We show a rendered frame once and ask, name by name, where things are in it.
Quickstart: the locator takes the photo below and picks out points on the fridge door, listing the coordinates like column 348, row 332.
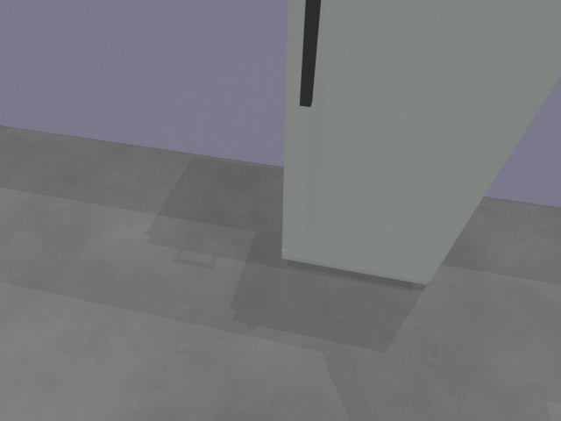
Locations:
column 417, row 105

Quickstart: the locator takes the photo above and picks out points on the handle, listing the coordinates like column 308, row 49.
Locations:
column 311, row 24

